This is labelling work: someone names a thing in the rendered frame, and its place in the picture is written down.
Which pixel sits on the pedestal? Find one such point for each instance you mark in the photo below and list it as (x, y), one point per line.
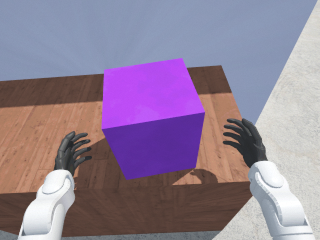
(36, 114)

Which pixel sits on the robot right hand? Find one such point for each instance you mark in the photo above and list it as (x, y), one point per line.
(250, 143)

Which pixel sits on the left robot forearm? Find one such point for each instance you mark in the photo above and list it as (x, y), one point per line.
(44, 217)

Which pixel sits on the robot left hand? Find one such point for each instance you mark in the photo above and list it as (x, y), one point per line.
(66, 154)

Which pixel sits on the right robot forearm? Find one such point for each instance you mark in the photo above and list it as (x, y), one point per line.
(283, 212)

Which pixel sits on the carton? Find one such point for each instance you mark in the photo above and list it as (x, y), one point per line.
(152, 117)

